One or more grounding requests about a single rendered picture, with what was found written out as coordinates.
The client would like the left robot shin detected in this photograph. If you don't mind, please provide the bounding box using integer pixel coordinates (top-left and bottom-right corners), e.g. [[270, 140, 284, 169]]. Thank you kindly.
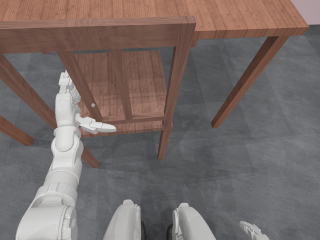
[[123, 199, 141, 240]]

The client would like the robot left hand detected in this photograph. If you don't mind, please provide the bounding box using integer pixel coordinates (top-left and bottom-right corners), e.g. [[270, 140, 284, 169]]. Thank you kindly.
[[55, 70, 117, 134]]

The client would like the robot shin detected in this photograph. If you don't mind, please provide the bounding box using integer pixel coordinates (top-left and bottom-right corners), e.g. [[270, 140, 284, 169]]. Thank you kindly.
[[123, 199, 141, 240], [172, 203, 189, 240]]

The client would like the robot right hand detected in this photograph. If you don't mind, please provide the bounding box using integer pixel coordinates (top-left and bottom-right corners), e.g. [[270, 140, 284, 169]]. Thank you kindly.
[[239, 221, 269, 240]]

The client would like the table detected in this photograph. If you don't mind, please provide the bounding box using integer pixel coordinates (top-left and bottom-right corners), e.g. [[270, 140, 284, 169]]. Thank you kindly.
[[0, 0, 309, 146]]

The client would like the right robot shin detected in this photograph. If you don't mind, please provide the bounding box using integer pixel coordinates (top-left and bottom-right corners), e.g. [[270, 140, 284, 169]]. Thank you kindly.
[[172, 203, 189, 240]]

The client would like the robot left forearm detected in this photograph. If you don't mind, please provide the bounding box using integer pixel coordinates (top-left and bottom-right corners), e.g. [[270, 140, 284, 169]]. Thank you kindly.
[[15, 125, 84, 240]]

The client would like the chair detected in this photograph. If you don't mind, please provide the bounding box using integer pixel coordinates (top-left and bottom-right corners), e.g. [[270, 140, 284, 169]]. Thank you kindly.
[[0, 16, 196, 168]]

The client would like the robot left upper arm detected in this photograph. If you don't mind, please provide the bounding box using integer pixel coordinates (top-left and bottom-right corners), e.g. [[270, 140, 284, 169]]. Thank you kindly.
[[17, 204, 78, 240]]

